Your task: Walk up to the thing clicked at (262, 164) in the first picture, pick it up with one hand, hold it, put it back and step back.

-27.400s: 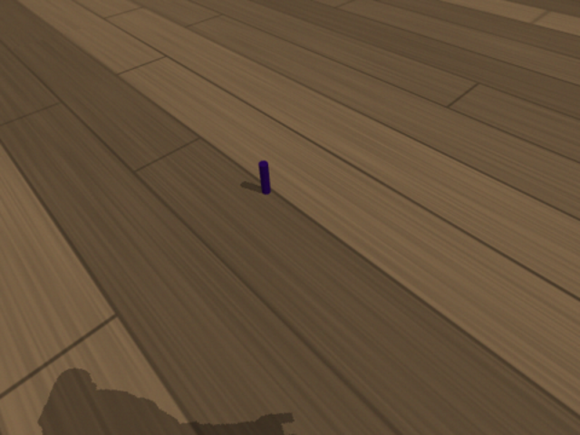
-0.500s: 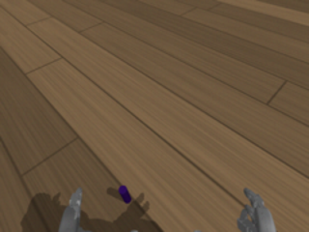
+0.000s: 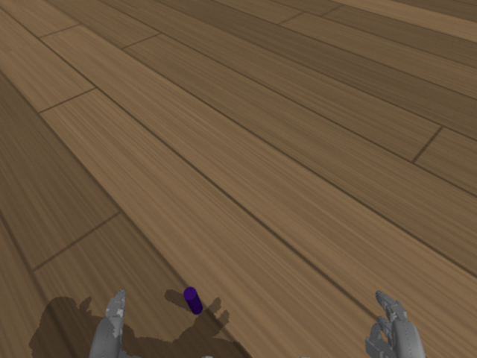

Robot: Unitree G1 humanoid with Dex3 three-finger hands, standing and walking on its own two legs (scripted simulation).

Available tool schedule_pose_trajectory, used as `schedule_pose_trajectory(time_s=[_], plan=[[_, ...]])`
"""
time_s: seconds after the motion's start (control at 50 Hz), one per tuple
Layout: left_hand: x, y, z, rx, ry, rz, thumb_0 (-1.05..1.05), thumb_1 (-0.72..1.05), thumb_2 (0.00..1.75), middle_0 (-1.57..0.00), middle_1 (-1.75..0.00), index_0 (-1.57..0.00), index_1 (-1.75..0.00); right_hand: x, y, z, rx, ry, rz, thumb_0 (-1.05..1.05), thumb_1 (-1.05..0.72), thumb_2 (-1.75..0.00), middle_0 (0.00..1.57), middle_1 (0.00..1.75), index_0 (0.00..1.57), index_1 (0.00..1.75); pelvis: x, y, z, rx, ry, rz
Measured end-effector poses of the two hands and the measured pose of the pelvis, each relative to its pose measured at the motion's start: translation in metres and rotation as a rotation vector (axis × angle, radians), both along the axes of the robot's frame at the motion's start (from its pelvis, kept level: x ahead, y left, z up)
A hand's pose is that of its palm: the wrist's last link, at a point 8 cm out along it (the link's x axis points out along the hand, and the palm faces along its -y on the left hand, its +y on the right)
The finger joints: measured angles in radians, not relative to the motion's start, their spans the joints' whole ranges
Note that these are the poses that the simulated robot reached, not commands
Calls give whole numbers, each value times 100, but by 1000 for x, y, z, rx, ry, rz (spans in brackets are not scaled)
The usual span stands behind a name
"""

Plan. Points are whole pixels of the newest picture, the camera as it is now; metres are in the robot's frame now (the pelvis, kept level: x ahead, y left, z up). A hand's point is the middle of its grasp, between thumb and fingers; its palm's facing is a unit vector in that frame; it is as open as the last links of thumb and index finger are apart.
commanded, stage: stand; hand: left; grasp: from the side
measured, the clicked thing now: (193, 301) +0.40 +0.21 -0.63
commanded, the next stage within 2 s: none
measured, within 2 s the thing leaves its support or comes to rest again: neither
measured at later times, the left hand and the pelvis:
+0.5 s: hand out of the picture +0.13 +0.22 -0.11, palm faces -0.02 -0.94 -0.34, open 8.4 cm; pelvis -0.01 +0.00 +0.02, yaw +0 degrees
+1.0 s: hand out of the picture +0.04 +0.25 -0.11, palm faces +0.00 -0.94 -0.34, open 7.4 cm; pelvis -0.01 +0.01 +0.05, yaw +0 degrees
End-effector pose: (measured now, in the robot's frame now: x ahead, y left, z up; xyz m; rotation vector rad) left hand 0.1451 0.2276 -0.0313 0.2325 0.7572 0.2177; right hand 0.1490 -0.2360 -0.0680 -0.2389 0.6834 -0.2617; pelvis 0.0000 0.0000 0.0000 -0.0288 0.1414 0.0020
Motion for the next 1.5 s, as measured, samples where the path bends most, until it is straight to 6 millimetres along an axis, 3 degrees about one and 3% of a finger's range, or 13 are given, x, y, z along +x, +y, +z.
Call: schedule_pose_trajectory(time_s=[0.08, 0.16, 0.3, 0.38, 0.48, 0.58, 0.74, 0.9, 1.3, 1.5], plan=[[1, 1, 0, 0, -2, 0, -1, -51, 9, -8, -10, -8, -9, 1, 1, 1, -1, 0, 0, 1, -90, -90, 20, 30, 20, 30, 1, 1, 0, -1, -2, 0], [1, 2, 0, -2, -3, 1, -1, -35, 25, -13, -18, -13, -18, 1, 2, 1, 0, 0, 2, 1, -90, -90, 20, 30, 20, 30, 1, 2, 0, -2, -3, 0], [1, 2, 0, -1, -1, -2, 0, 8, 63, -18, -27, -18, -26, -1, 4, 0, 4, 1, 4, 1, -90, -90, 20, 30, 20, 30, 0, 3, 0, -2, -4, 0], [0, 14, -20, 42, 37, -96, 0, 38, 77, -19, -28, -19, -28, -7, -3, -14, -31, 166, 130, 1, -90, -90, 20, 30, 20, 30, -5, 2, 5, 18, -60, -3], [-20, 38, -38, 46, 158, -89, 0, 67, 85, -20, -30, -20, -29, -29, -25, -17, -18, 306, 105, 1, -90, -90, 21, 30, 20, 30, -6, 2, 14, 35, -99, -4], [-49, 57, -45, 54, 279, -43, 1, 81, 88, -20, -30, -20, -30, -55, -42, -12, -26, 394, 47, 1, -90, -90, 20, 30, 20, 30, -4, 4, 24, 35, -126, -4], [-85, 67, -45, 41, 411, 16, 1, 89, 90, -20, -30, -20, -30, -87, -43, -8, -9, 510, 2, 1, -91, -90, 20, 30, 20, 30, -3, 9, 40, 33, -165, -2], [-105, 68, -41, 25, 472, 41, 1, 90, 90, -20, -30, -20, -30, -100, -31, -8, 27, 550, 1, 1, -91, -90, 20, 30, 20, 30, -8, 11, 50, 35, -195, 1], [-126, 68, -35, 31, 528, 60, 1, 90, 90, -20, -30, -20, -30, -112, -44, -5, 32, 578, -15, 0, -91, -90, 20, 30, 20, 30, -19, 5, 57, 37, -199, 0], [-118, 63, -36, 26, 545, 50, 1, 90, 90, -20, -30, -20, -30, -113, -51, -4, 27, 602, -22, 0, -91, -90, 20, 30, 20, 30, -14, 2, 57, 33, -190, -5]])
